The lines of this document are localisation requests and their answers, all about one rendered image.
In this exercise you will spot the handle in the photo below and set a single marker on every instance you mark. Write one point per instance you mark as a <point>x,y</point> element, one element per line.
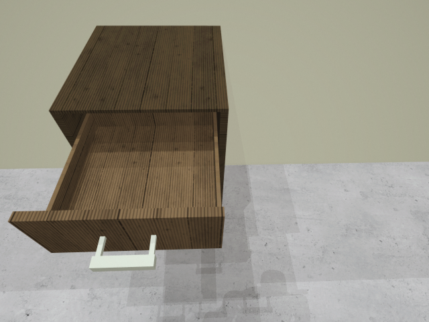
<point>100,263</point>

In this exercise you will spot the cabinet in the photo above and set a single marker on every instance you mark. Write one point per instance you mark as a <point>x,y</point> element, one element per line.
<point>147,69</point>

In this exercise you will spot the drawer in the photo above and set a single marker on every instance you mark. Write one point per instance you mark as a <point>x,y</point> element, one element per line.
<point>132,175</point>

